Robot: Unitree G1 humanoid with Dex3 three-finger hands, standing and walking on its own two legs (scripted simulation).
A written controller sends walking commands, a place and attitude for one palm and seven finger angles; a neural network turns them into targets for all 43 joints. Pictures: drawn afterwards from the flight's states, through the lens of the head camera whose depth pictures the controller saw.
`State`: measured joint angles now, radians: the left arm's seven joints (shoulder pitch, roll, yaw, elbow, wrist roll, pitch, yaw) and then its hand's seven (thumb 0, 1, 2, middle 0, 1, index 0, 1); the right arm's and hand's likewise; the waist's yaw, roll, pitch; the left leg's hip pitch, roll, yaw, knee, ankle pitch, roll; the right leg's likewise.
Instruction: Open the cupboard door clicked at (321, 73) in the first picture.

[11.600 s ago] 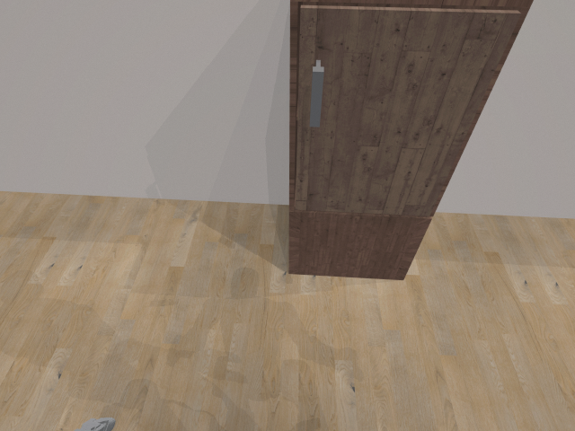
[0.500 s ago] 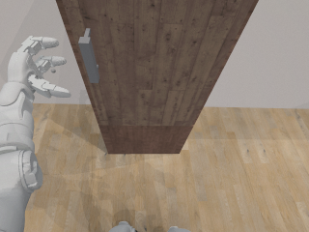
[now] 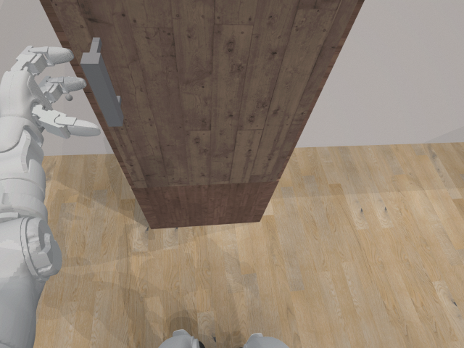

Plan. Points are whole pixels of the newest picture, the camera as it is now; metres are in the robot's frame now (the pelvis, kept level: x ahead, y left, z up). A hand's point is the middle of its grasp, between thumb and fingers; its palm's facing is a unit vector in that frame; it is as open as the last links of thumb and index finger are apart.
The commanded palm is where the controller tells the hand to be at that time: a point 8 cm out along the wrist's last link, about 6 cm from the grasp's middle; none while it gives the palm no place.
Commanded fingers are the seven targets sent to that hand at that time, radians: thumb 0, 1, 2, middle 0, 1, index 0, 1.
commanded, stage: move the hooked fingers beside the handle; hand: left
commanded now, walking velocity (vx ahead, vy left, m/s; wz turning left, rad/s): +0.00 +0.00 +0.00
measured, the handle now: (106, 84) +0.54 +0.17 +0.11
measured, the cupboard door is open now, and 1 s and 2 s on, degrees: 0 0 0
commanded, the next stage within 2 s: slide the fingers in behind the handle in 0.44 s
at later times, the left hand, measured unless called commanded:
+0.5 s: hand (61, 101) +0.50 +0.24 +0.11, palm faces +0.03 -1.00 +0.02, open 14.0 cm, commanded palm +0.48 +0.28 +0.11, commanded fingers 0.00 -0.50 0.30 -0.30 -1.20 -0.30 -1.20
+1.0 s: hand (73, 99) +0.50 +0.22 +0.11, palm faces +0.02 -1.00 +0.03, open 14.0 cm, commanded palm +0.47 +0.25 +0.11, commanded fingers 0.00 -0.50 0.30 -0.30 -1.20 -0.30 -1.20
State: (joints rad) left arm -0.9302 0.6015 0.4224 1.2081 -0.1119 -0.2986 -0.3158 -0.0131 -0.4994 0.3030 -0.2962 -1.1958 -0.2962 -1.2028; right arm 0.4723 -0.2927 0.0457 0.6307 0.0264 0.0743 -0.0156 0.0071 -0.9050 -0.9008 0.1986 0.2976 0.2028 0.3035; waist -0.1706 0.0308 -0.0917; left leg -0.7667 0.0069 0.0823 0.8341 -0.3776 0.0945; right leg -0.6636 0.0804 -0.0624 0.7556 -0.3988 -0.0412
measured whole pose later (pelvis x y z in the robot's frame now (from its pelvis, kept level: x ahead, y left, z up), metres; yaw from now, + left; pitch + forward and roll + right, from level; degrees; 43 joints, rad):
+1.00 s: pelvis +0.00 +0.01 +0.00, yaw +1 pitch +17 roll -4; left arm -0.95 0.55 0.37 1.20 -0.14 -0.30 -0.29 -0.01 -0.50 0.30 -0.28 -1.19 -0.30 -1.20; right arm 0.45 -0.29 0.04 0.63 0.03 0.06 -0.01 0.01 -0.91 -0.90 0.20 0.30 0.20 0.30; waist -0.16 0.03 -0.10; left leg -0.78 0.00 0.07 0.86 -0.39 0.10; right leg -0.67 0.08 -0.08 0.77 -0.41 -0.04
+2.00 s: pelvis -0.01 -0.01 -0.01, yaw +5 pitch +16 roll -4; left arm -1.02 0.39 0.13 1.22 -0.19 -0.34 -0.07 -0.01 -0.50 0.30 -0.29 -1.19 0.00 -1.13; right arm 0.39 -0.28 0.01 0.73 0.01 -0.05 0.03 0.01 -0.91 -0.90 0.20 0.30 0.20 0.30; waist -0.10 0.04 -0.09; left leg -0.81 -0.04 0.00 0.89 -0.36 0.08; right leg -0.68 0.05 -0.15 0.82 -0.43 -0.06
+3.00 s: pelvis +0.00 -0.02 +0.00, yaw +2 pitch +15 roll -2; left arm -0.94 0.40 0.28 1.19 -0.13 -0.34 -0.15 0.01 0.73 0.82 -0.37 -1.34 -0.37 -1.35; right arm 0.41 -0.29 0.03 0.65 0.03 0.03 0.01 0.01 -0.91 -0.90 0.20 0.30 0.20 0.30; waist -0.14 0.04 -0.10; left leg -0.74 -0.01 0.05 0.83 -0.37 0.07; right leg -0.64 0.07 -0.09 0.78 -0.42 -0.07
